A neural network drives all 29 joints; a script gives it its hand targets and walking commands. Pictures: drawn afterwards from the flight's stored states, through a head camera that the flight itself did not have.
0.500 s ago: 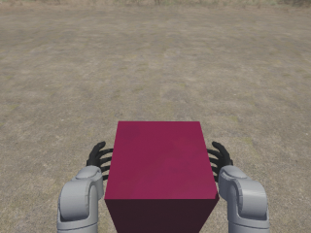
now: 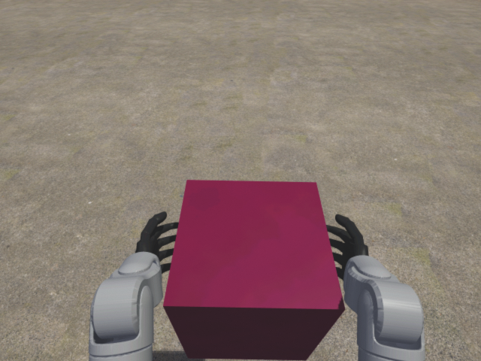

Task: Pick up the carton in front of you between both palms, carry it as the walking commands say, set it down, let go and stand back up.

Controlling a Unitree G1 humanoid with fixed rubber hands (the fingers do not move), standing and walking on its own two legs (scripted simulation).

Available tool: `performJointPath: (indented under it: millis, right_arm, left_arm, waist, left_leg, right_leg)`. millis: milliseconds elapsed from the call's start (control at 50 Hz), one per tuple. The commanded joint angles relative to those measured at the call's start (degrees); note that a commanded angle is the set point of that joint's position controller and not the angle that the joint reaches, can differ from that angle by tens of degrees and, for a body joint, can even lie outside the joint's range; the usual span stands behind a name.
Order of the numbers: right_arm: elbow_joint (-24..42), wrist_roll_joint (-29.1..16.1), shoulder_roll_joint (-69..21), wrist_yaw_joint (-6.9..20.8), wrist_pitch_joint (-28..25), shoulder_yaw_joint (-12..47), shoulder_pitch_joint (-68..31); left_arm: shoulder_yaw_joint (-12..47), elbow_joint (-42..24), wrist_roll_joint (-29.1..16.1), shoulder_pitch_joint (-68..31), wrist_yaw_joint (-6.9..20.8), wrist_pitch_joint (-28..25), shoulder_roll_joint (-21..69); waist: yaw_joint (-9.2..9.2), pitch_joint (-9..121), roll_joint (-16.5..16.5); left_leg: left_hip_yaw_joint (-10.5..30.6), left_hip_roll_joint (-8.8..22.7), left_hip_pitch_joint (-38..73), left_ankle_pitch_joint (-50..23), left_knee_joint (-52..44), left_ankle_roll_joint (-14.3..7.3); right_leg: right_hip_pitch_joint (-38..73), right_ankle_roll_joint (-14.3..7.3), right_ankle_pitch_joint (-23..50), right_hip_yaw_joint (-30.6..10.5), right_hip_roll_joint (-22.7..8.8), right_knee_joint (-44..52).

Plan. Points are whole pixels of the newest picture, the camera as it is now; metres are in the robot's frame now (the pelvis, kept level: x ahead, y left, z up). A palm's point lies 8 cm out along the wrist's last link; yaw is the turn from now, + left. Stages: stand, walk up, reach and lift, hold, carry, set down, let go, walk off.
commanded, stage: carry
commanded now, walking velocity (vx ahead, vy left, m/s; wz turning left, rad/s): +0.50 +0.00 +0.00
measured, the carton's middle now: (249, 274) +0.28 +0.00 +0.03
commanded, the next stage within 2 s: none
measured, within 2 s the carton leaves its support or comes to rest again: neither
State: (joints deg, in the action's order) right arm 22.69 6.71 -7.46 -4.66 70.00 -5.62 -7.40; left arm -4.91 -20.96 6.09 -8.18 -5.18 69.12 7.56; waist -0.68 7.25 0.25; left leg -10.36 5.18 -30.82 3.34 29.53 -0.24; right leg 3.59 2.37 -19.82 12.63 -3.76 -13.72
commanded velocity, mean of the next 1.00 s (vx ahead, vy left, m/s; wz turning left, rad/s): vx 0.25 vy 0.00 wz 0.00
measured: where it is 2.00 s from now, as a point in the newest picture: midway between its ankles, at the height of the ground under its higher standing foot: (241, 309)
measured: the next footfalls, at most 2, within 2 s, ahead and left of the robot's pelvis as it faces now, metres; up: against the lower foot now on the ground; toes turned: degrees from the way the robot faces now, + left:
left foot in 0.04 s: +0.21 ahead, +0.11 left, +0.00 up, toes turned +12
right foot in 0.56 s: +0.56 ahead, -0.10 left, +0.00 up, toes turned -7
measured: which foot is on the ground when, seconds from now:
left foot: up 0.00-0.02, down 0.04-0.56, up 0.58-0.90, down 0.92-1.00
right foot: down 0.00-0.04, up 0.06-0.54, down 0.56-1.00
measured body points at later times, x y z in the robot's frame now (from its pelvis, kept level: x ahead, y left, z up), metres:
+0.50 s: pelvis +0.32 +0.02 +0.00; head +0.31 +0.02 +0.45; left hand +0.60 +0.17 +0.09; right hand +0.60 -0.14 +0.09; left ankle +0.17 +0.10 -0.74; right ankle +0.48 -0.11 -0.71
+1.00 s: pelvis +0.58 +0.00 +0.00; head +0.56 +0.01 +0.45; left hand +0.85 +0.16 +0.09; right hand +0.85 -0.15 +0.09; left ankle +0.63 +0.11 -0.74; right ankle +0.52 -0.09 -0.74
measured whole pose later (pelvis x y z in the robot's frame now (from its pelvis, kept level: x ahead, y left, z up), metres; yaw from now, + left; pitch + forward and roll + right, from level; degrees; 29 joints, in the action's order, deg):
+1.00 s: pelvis +0.58 +0.00 +0.00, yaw +0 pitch +2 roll +0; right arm 21.1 6.8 -7.6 -4.6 68.5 -5.2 -8.4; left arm -6.0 -20.5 6.2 -8.6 -4.8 68.1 7.6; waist -0.1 5.2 -1.3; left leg -10.7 3.5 -19.0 8.9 26.0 -1.2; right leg -9.6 -0.2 -18.7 11.2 -3.4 -27.3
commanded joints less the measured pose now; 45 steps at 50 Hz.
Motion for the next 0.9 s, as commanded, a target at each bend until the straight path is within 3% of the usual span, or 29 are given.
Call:
performJointPath:
  millis: [0,20,40,60,80,100,120,140,180,240,340,460,500,520,540,560,580,600,620,640,660,700,760,820,880]
  right_arm:
    - [-0.34,-22.48,-47.46,13.87,0.87,39.40,-24.80]
    - [-1.31,-22.47,-47.09,14.04,1.00,38.71,-24.19]
    - [-2.02,-22.33,-46.54,14.21,1.12,38.12,-23.88]
    - [-3.43,-22.18,-47.33,14.53,0.55,38.00,-24.71]
    - [-3.13,-23.19,-48.99,14.70,0.21,38.17,-24.33]
    - [-2.36,-23.73,-51.38,14.85,-0.29,38.65,-25.75]
    - [-1.63,-23.99,-53.32,14.98,-0.91,39.23,-26.78]
    - [-0.84,-24.27,-54.56,15.07,-1.47,39.75,-27.91]
    - [0.16,-24.73,-55.40,15.15,-2.25,40.33,-27.89]
    - [1.01,-24.69,-54.22,15.51,-2.57,40.54,-25.55]
    - [2.78,-24.26,-50.14,15.46,-1.73,40.12,-24.42]
    - [0.46,-22.40,-46.90,14.68,0.33,38.46,-23.47]
    - [0.23,-22.25,-46.95,14.54,0.68,38.45,-24.59]
    - [0.35,-22.43,-47.04,14.49,0.85,38.60,-25.40]
    - [0.06,-22.58,-46.92,14.45,0.94,38.87,-25.71]
    - [0.13,-22.93,-47.44,14.32,1.13,39.47,-27.00]
    - [0.96,-22.63,-47.66,14.35,1.10,39.64,-26.83]
    - [-0.58,-22.63,-48.93,14.46,0.62,40.13,-26.52]
    - [-0.50,-22.89,-50.97,14.58,-0.24,40.46,-27.32]
    - [-0.18,-22.95,-52.71,14.61,-1.12,40.89,-28.03]
    - [0.07,-23.08,-54.68,14.58,-1.82,41.23,-28.48]
    - [0.39,-22.99,-56.42,14.24,-2.99,41.86,-27.15]
    - [0.21,-21.53,-56.69,13.54,-4.11,42.22,-22.65]
    - [2.08,-21.35,-54.78,13.29,-4.19,42.49,-22.44]
    - [3.72,-22.37,-52.46,13.57,-3.09,42.31,-24.00]
  left_arm:
    - [38.43,-1.32,-22.06,-23.84,14.77,1.51,47.19]
    - [38.65,-1.38,-21.98,-24.26,14.65,1.75,46.89]
    - [38.85,-1.46,-21.97,-25.15,14.57,2.06,46.56]
    - [39.85,-2.22,-22.42,-26.67,14.50,2.45,47.58]
    - [40.06,-1.90,-22.52,-27.60,14.58,2.06,48.44]
    - [40.44,-1.92,-22.91,-28.66,14.74,1.47,50.45]
    - [40.89,-2.12,-23.26,-29.29,14.83,0.73,52.15]
    - [41.44,-2.13,-23.53,-29.42,14.85,0.05,53.97]
    - [41.81,-2.25,-23.49,-27.99,14.65,-1.04,55.66]
    - [41.88,-1.95,-22.19,-24.64,13.96,-2.02,55.70]
    - [41.44,-4.01,-21.60,-23.70,13.33,-1.15,52.51]
    - [40.38,-2.82,-22.19,-24.79,14.01,1.45,48.59]
    - [39.76,-2.15,-22.38,-25.19,14.30,1.87,48.36]
    - [39.28,-1.31,-22.29,-24.56,14.42,1.89,48.51]
    - [38.87,-0.93,-22.22,-24.76,14.64,1.85,48.37]
    - [38.39,-0.13,-21.80,-24.51,14.93,1.79,47.90]
    - [38.20,1.67,-22.16,-24.25,15.23,1.18,49.04]
    - [38.06,1.50,-22.93,-22.80,15.38,0.75,50.65]
    - [38.42,0.93,-23.25,-23.42,15.58,0.11,52.78]
    - [38.98,0.46,-23.37,-24.28,15.78,-0.62,55.02]
    - [39.41,-0.24,-23.62,-25.06,15.86,-1.30,56.52]
    - [40.06,-1.62,-24.26,-25.14,15.99,-2.32,57.74]
    - [40.37,-2.30,-24.28,-22.73,16.40,-3.07,56.95]
    - [40.27,-2.86,-23.80,-20.85,16.56,-3.22,54.80]
    - [39.83,-4.34,-23.40,-22.26,16.10,-2.44,52.06]
  waist:
    - [0.85,5.62,-8.15]
    - [1.70,9.62,-4.47]
    - [2.12,12.40,5.47]
    - [1.78,16.61,20.92]
    - [1.83,14.96,17.38]
    - [1.88,15.02,13.41]
    - [1.70,15.56,6.62]
    - [1.43,14.69,3.34]
    - [1.14,15.19,4.99]
    - [1.20,13.07,6.45]
    - [1.49,7.16,6.64]
    - [1.59,1.03,8.38]
    - [1.04,2.81,9.39]
    - [0.04,5.31,8.27]
    - [-0.75,8.71,5.35]
    - [-1.69,15.48,-4.12]
    - [-1.55,18.70,-18.15]
    - [-1.25,19.21,-15.13]
    - [-1.44,19.01,-11.21]
    - [-1.19,18.31,-6.06]
    - [-0.78,17.36,-4.83]
    - [-0.14,17.06,-5.84]
    - [0.06,16.77,-7.85]
    - [-0.34,16.07,-9.74]
    - [0.35,12.93,-7.11]
  left_leg:
    - [-5.22,-3.89,13.55,1.65,-4.63,-0.95]
    - [-4.71,-4.17,25.66,5.88,-3.94,-0.96]
    - [13.53,7.33,35.02,13.20,-9.25,-2.92]
    - [36.97,19.69,47.31,15.72,-15.61,-10.73]
    - [38.25,20.12,45.51,7.61,-17.49,-11.98]
    - [31.86,17.92,43.30,0.05,-15.42,-11.36]
    - [26.82,16.77,41.09,-3.16,-14.51,-9.79]
    - [22.18,15.77,37.40,-4.58,-15.44,-8.20]
    - [16.62,14.07,34.51,-1.28,-17.66,-6.88]
    - [11.54,12.65,35.09,-0.14,-20.16,-7.42]
    - [5.93,10.03,37.18,-7.96,-20.70,-7.19]
    - [1.60,8.94,38.45,-18.60,-18.31,-5.38]
    - [-0.36,8.59,37.98,-28.69,-12.27,-3.92]
    - [-3.58,6.46,35.81,-32.97,-3.54,-2.27]
    - [-4.71,4.04,29.07,-28.07,7.16,-0.29]
    - [-2.12,1.08,12.64,-8.75,23.34,2.25]
    - [0.49,-7.44,0.40,23.94,39.22,3.75]
    - [8.26,-5.30,-1.88,27.37,45.66,1.83]
    - [9.64,-3.18,-2.86,25.99,45.62,0.51]
    - [10.43,-0.79,-2.44,23.29,41.55,-0.15]
    - [10.61,0.89,-0.26,20.57,35.64,-0.26]
    - [8.15,0.58,5.59,17.99,23.52,0.29]
    - [4.66,-1.46,10.27,16.28,9.10,1.24]
    - [1.90,-1.90,12.04,7.02,2.41,1.62]
    - [0.14,-0.88,19.41,-7.20,-8.03,1.97]
  right_leg:
    - [-1.50,-4.45,32.71,0.53,-8.86,-9.57]
    - [-7.68,-3.14,31.82,1.97,-6.55,-20.49]
    - [-18.83,-0.76,18.47,1.49,-3.08,-34.60]
    - [-36.50,0.99,-4.06,-2.47,4.06,-50.08]
    - [-41.73,-0.92,-8.15,-9.83,2.17,-57.60]
    - [-42.65,-2.65,-6.67,-11.63,-0.35,-59.79]
    - [-42.30,-3.49,-3.63,-12.44,-2.46,-58.32]
    - [-40.44,-3.67,-0.12,-12.69,-3.98,-54.49]
    - [-37.66,-3.23,3.77,-11.11,-3.88,-48.87]
    - [-39.86,-1.96,7.33,-8.55,-3.42,-40.06]
    - [-41.94,-0.86,14.64,-4.40,-2.40,-26.05]
    - [-37.79,-3.14,19.14,-1.04,-0.36,-15.75]
    - [-29.29,-4.19,17.86,0.99,1.80,-14.00]
    - [-20.20,-4.22,18.56,4.05,4.72,-11.09]
    - [-8.36,-3.93,19.27,3.36,3.84,-9.91]
    - [9.59,-9.03,25.69,-16.18,-11.38,-11.57]
    - [15.75,-16.60,38.17,-35.23,-22.14,-5.30]
    - [13.21,-17.27,46.71,-32.56,-21.52,-5.12]
    - [10.98,-15.81,52.05,-25.81,-19.27,-6.65]
    - [8.01,-13.58,52.16,-21.00,-17.88,-6.36]
    - [4.05,-11.47,48.66,-17.64,-16.81,-4.49]
    - [-0.97,-9.29,44.32,-11.37,-13.90,-2.27]
    - [-2.43,-9.75,46.67,-6.13,-12.33,-2.86]
    - [-2.75,-8.85,46.27,-3.95,-11.30,-4.98]
    - [-8.61,-5.47,34.32,-2.10,-8.45,-8.57]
